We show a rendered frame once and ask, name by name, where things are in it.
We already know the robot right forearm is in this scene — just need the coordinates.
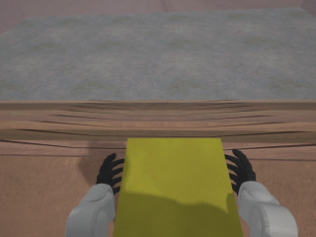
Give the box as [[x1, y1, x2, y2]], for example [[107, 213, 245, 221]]
[[237, 181, 298, 237]]

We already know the robot right hand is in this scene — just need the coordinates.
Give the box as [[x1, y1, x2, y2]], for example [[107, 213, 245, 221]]
[[224, 148, 257, 196]]

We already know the robot left hand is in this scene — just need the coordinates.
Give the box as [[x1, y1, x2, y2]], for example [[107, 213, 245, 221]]
[[96, 153, 124, 195]]

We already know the carton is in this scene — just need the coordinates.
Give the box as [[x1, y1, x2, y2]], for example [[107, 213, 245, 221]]
[[113, 138, 244, 237]]

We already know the robot left forearm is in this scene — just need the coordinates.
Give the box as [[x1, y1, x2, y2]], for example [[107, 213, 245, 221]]
[[64, 184, 116, 237]]

